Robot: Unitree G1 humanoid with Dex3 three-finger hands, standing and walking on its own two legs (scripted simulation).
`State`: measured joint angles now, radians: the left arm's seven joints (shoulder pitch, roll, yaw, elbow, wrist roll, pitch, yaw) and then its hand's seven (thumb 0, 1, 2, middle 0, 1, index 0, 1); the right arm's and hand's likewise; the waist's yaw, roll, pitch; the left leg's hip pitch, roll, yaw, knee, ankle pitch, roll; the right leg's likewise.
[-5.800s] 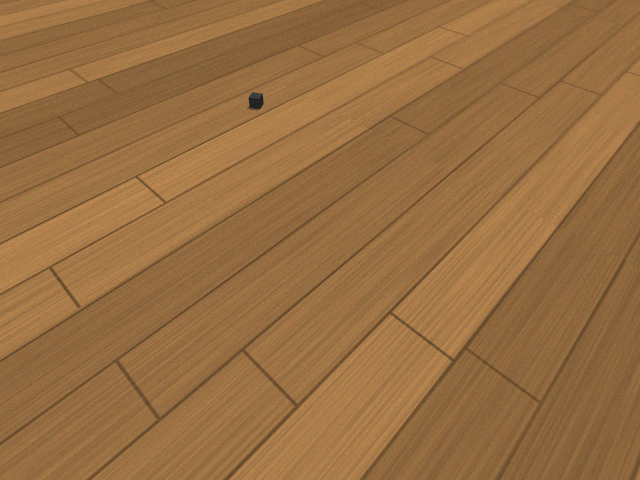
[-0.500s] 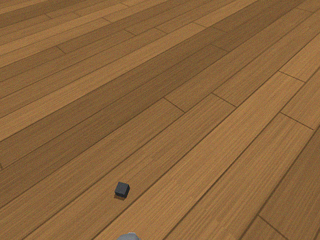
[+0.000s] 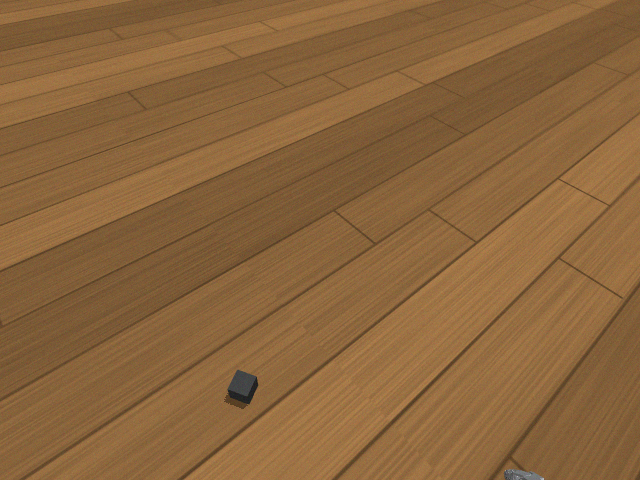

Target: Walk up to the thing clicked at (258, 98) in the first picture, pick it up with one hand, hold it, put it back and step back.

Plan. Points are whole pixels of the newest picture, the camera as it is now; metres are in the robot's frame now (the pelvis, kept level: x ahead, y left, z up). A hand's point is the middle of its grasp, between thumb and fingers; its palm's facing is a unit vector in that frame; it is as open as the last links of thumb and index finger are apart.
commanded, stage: walk up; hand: left
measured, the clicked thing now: (243, 387) +0.53 +0.23 -0.74
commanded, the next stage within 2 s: none
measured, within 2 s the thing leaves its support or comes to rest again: neither
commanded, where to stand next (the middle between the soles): +0.13 -0.02 m, yaw -1 degrees
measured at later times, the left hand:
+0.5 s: hand out of the picture +0.12 +0.24 -0.15, palm faces -0.03 -0.95 -0.32, open 7.4 cm
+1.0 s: hand out of the picture +0.13 +0.24 -0.14, palm faces -0.04 -0.94 -0.35, open 7.4 cm
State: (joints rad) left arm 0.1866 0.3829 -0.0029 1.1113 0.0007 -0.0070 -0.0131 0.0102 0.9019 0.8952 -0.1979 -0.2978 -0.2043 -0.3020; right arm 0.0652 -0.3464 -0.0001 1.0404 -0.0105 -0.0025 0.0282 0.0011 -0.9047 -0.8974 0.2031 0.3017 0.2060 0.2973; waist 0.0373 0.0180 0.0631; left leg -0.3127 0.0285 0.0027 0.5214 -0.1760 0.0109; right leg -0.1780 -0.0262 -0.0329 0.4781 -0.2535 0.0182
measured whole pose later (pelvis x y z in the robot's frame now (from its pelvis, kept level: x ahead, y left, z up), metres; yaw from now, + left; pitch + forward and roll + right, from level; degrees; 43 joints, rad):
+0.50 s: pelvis +0.03 -0.01 +0.01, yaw -1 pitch -2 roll -1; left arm 0.09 0.35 0.00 1.14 0.00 -0.02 0.00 0.01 0.90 0.90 -0.20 -0.30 -0.21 -0.30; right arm 0.09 -0.35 -0.02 1.17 -0.01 -0.01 0.02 0.00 -0.91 -0.90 0.20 0.30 0.20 0.30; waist -0.01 0.00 0.06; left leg -0.21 0.03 0.02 0.37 -0.13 -0.01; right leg -0.08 -0.03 -0.02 0.34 -0.22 0.03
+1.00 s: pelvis +0.04 -0.01 +0.01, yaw -1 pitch -2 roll +0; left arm 0.08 0.35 0.00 1.16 0.00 -0.01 0.00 0.01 0.90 0.90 -0.20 -0.30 -0.20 -0.30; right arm 0.06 -0.34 -0.02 1.16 -0.01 -0.01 0.02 0.00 -0.91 -0.90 0.20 0.30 0.20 0.30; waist 0.00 0.01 0.06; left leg -0.17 0.03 0.03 0.33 -0.13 -0.01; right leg -0.06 -0.03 -0.01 0.31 -0.22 0.03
